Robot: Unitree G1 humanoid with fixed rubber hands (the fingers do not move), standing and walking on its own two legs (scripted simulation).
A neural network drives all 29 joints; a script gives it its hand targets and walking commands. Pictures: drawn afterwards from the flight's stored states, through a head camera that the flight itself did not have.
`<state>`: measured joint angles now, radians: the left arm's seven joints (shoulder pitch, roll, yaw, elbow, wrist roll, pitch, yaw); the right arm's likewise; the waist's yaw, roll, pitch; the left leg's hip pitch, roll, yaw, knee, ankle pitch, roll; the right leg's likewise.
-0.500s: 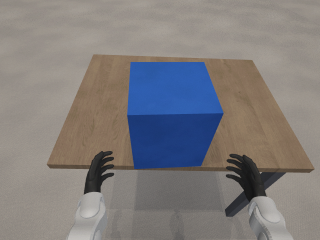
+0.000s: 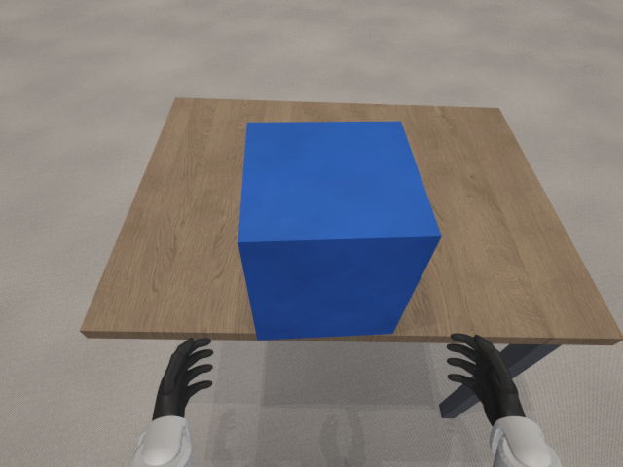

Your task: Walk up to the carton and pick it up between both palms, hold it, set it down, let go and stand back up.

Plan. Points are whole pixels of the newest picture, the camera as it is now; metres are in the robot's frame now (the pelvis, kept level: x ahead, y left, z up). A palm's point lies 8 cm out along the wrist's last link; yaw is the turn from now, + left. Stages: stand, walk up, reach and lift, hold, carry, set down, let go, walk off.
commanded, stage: set down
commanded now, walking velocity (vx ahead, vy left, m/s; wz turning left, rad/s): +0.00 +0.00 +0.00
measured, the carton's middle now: (325, 236) +0.40 +0.01 +0.04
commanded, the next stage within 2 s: let go in 0.92 s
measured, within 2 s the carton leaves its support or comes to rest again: neither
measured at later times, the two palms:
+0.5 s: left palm (167, 429) +0.17 +0.20 -0.06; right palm (498, 422) +0.18 -0.22 -0.04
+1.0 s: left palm (171, 431) +0.17 +0.20 -0.09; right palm (496, 446) +0.16 -0.23 -0.08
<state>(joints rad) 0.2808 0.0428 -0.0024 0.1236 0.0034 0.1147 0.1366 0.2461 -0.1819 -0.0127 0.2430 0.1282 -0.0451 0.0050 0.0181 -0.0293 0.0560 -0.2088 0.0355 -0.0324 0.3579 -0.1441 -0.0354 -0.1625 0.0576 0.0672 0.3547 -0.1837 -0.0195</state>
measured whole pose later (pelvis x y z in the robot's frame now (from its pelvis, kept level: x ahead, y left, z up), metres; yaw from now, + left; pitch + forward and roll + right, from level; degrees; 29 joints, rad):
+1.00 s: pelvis +0.02 +0.00 +0.00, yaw +0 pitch +1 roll +0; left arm 0.24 0.11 0.02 0.46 0.00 0.05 0.07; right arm 0.25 -0.18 -0.01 0.64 0.00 -0.21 0.01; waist 0.02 -0.03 0.06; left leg -0.21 0.04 -0.03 0.36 -0.18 -0.04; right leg -0.16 0.06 0.07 0.35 -0.21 -0.02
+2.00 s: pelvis +0.02 +0.00 -0.01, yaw +0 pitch -1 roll +0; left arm 0.22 0.20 0.09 0.90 0.00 -0.01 0.03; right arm 0.25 -0.18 -0.01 0.82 -0.04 -0.05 0.01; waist 0.02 -0.03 -0.04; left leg -0.21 0.03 -0.03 0.46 -0.23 -0.03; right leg -0.15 0.06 0.07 0.43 -0.26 -0.03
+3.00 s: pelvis +0.00 +0.00 -0.01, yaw +0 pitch -2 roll -1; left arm 0.22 0.21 0.09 1.06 0.00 -0.03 0.02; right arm 0.25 -0.18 -0.01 0.94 -0.02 -0.03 -0.01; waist 0.02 -0.03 -0.03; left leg -0.21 0.03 -0.03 0.46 -0.21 -0.03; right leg -0.15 0.06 0.07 0.43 -0.24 -0.02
